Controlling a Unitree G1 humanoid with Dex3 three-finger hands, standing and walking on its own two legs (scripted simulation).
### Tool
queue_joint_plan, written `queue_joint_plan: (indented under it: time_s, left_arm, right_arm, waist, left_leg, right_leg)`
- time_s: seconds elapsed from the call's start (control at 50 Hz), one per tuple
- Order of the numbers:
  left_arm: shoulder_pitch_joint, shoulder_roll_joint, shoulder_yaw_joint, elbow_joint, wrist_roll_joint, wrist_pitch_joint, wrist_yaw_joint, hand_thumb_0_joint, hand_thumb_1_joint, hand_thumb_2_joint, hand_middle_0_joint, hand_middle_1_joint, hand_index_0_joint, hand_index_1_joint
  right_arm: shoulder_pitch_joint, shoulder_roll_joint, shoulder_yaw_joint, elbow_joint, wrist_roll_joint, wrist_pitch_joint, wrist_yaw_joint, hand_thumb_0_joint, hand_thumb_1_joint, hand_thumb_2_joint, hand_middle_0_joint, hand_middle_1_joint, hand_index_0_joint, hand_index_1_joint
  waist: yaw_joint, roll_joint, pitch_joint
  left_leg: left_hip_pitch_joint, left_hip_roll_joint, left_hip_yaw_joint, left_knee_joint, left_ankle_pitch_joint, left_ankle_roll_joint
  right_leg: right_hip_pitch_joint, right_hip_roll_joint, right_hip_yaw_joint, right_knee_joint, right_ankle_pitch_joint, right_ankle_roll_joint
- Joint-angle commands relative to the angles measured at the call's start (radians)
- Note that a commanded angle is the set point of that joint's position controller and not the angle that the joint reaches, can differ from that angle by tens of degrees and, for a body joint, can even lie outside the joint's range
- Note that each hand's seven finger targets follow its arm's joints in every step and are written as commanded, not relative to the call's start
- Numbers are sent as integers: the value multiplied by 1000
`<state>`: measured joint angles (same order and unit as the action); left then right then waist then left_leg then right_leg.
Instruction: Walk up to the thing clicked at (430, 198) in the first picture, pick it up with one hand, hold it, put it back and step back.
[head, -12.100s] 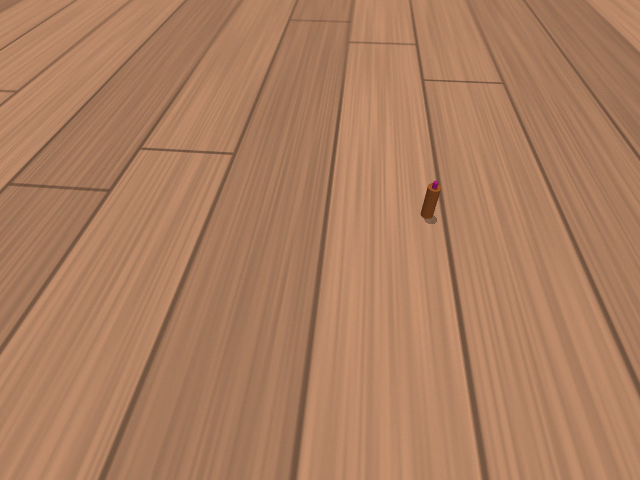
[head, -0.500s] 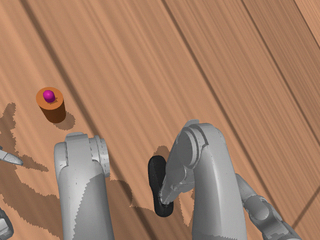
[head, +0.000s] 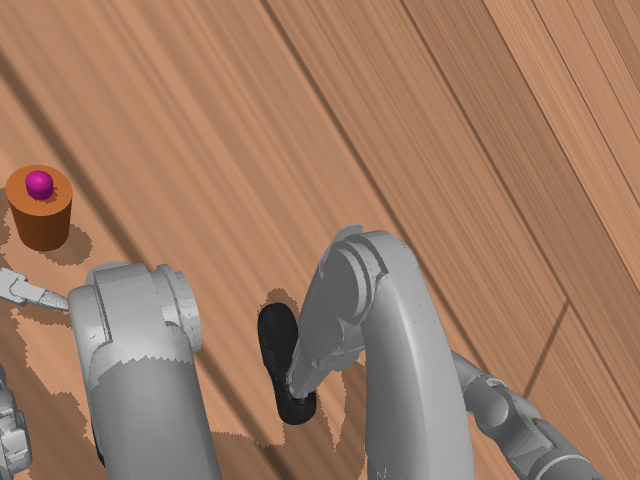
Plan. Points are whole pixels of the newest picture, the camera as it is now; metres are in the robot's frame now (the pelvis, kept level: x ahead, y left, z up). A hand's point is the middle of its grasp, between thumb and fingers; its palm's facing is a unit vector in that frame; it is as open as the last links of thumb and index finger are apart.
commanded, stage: close in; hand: left
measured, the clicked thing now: (42, 209) +0.43 +0.22 -0.19
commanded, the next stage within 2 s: close in 0.40 s
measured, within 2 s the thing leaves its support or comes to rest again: leaves its support in 1.54 s
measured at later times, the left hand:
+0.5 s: hand (42, 224) +0.41 +0.22 -0.18, palm faces +0.17 -0.99 -0.01, open 16.8 cm
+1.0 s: hand (54, 223) +0.41 +0.21 -0.18, palm faces +0.15 -0.99 -0.01, open 9.2 cm
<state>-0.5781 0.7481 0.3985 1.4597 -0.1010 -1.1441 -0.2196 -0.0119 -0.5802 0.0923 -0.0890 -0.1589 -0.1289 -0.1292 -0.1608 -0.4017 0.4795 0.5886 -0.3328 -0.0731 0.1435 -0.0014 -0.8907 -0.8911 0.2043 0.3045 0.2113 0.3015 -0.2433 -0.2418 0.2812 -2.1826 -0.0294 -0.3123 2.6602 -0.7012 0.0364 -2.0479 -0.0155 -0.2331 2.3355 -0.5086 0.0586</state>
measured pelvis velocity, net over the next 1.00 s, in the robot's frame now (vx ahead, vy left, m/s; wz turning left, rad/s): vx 0.00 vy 0.00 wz -0.03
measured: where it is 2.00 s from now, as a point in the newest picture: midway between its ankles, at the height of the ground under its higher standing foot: (221, 425)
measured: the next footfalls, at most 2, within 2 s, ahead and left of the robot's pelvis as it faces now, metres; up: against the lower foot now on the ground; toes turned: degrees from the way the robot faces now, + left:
none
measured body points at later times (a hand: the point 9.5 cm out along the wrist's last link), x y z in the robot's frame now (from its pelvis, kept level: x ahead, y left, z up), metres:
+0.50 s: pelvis +0.00 +0.00 +0.00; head +0.23 +0.19 +0.33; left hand +0.40 +0.27 -0.18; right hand +0.16 -0.25 -0.03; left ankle +0.09 +0.11 -0.25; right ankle +0.17 -0.13 -0.25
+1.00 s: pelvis +0.00 +0.00 +0.00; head +0.23 +0.19 +0.33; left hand +0.40 +0.26 -0.18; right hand +0.17 -0.25 -0.03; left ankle +0.09 +0.11 -0.25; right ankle +0.17 -0.13 -0.25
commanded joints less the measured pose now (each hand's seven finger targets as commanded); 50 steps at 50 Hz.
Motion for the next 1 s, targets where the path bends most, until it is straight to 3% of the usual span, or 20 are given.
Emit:
queue_joint_plan:
  time_s: [0.0, 0.04, 0.2, 0.32, 0.48, 0.5, 0.54, 0.6, 0.78, 0.8, 0.9, 0.98]
  left_arm:
    - [-217, 116, -18, -98, 10, -88, 67, 0, -515, 148, -88, -177, -113, -152]
    - [-230, 113, -23, -96, 14, -103, 92, 0, -506, 156, -80, -172, -101, -152]
    - [-191, 125, -18, -74, 53, -130, 182, 0, -459, 186, -53, -151, -58, -147]
    - [-195, 129, -15, -87, 65, -140, 220, 0, -412, 197, -46, -138, -41, -142]
    - [-204, 113, -53, -100, 65, -144, 247, 0, -459, 199, -34, -132, -25, -141]
    - [-175, 107, -52, -90, 66, -141, 250, 0, -387, 206, -57, -93, -25, -123]
    - [-194, 123, -43, -90, 64, -142, 256, 0, -227, 313, -192, -233, -170, -252]
    - [-219, 121, -44, -102, 65, -146, 262, 0, -36, 408, -291, -322, -267, -340]
    - [-208, 92, -78, -120, 70, -134, 269, 0, 258, 582, -466, -478, -435, -499]
    - [-184, 82, -80, -120, 67, -132, 274, 0, 286, 614, -479, -499, -446, -522]
    - [-209, 80, -91, -133, 87, -136, 290, 0, 443, 742, -633, -649, -605, -668]
    - [-225, 80, -101, -139, 83, -137, 295, 0, 568, 816, -755, -742, -724, -760]
  right_arm:
    - [12, -360, -114, -34, -14, 14, -9, 0, -884, -894, 201, 300, 200, 300]
    - [11, -359, -107, -34, -22, 19, -5, 0, -884, -895, 200, 300, 200, 300]
    - [11, -359, -92, -37, -39, 41, 4, 0, -881, -898, 200, 300, 200, 300]
    - [12, -357, -88, -32, -45, 52, 11, 0, -885, -901, 200, 300, 200, 300]
    - [21, -346, -83, -11, -46, 47, 13, 0, -885, -902, 200, 300, 200, 300]
    - [20, -344, -84, -12, -45, 46, 14, 0, -875, -903, 200, 300, 200, 300]
    - [16, -346, -81, -13, -45, 46, 14, 0, -868, -900, 200, 300, 200, 300]
    - [5, -348, -83, -12, -42, 45, 16, 0, -870, -899, 200, 299, 200, 299]
    - [8, -348, -94, -8, -40, 42, 23, 0, -864, -898, 200, 299, 199, 299]
    - [11, -343, -93, -6, -41, 40, 25, 0, -859, -898, 200, 299, 199, 299]
    - [13, -341, -97, -6, -41, 43, 32, 0, -856, -896, 200, 299, 199, 299]
    - [16, -342, -96, 2, -44, 41, 34, 0, -857, -895, 200, 299, 199, 299]
  waist:
    - [-127, 491, -479]
    - [-138, 490, -488]
    - [-130, 521, -488]
    - [-141, 518, -492]
    - [-149, 492, -514]
    - [-141, 483, -510]
    - [-146, 491, -505]
    - [-150, 503, -486]
    - [-149, 500, -494]
    - [-139, 493, -506]
    - [-149, 511, -503]
    - [-155, 497, -516]
  left_leg:
    - [333, 54, 26, -424, -3, -69]
    - [334, 51, 24, -413, 1, -68]
    - [368, 57, 13, -418, 57, -76]
    - [356, 58, 10, -412, 51, -75]
    - [334, 55, 26, -381, 65, -64]
    - [332, 54, 25, -381, 72, -63]
    - [333, 55, 26, -384, 50, -63]
    - [341, 61, 12, -398, 44, -68]
    - [335, 55, 20, -396, 33, -68]
    - [339, 54, 23, -392, 52, -67]
    - [362, 57, 9, -405, 64, -74]
    - [343, 51, 23, -386, 54, -66]
  right_leg:
    - [208, 44, -109, -113, 10, -57]
    - [218, 48, -110, -115, 21, -55]
    - [238, 55, -118, -109, 62, -56]
    - [252, 60, -124, -114, 67, -55]
    - [286, 73, -120, -131, 90, -55]
    - [287, 73, -118, -132, 93, -56]
    - [283, 74, -120, -136, 76, -56]
    - [256, 71, -126, -123, 70, -57]
    - [260, 72, -128, -134, 68, -58]
    - [275, 72, -122, -135, 83, -59]
    - [254, 68, -128, -125, 87, -61]
    - [271, 72, -124, -139, 87, -59]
